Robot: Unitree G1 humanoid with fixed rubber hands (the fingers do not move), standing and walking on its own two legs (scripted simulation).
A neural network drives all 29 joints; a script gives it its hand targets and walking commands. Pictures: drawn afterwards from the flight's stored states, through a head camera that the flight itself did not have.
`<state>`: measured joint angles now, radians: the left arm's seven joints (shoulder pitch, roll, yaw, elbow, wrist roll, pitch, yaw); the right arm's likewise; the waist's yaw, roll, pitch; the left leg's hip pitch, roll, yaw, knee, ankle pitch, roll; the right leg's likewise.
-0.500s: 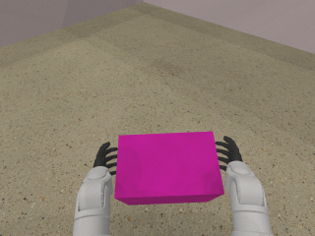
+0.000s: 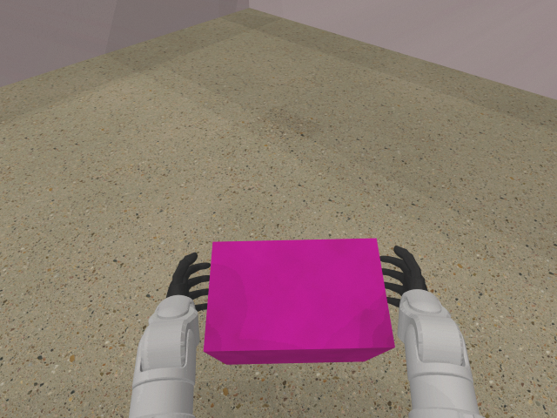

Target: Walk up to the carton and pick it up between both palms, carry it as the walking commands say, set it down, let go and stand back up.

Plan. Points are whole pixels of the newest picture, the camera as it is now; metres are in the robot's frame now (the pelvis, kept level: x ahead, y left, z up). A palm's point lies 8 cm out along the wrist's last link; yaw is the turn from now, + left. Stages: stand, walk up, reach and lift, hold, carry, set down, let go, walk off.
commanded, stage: carry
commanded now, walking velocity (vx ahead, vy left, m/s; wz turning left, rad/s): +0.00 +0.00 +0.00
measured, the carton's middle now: (294, 306) +0.32 -0.01 -0.06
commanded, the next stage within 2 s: none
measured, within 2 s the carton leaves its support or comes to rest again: neither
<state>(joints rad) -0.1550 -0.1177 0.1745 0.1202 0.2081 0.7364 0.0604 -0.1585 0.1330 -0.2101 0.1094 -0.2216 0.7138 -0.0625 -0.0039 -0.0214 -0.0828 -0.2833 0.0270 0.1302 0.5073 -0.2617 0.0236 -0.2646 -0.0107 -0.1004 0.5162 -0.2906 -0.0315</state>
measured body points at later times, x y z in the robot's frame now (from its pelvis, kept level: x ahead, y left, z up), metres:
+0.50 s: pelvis -0.01 +0.00 +0.00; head -0.02 +0.01 +0.45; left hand +0.28 +0.16 +0.02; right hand +0.27 -0.18 +0.04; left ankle +0.00 +0.10 -0.74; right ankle -0.01 -0.09 -0.74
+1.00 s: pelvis -0.10 +0.01 -0.01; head -0.08 +0.01 +0.44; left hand +0.17 +0.17 +0.06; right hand +0.17 -0.17 +0.07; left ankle +0.00 +0.10 -0.74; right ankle -0.01 -0.09 -0.73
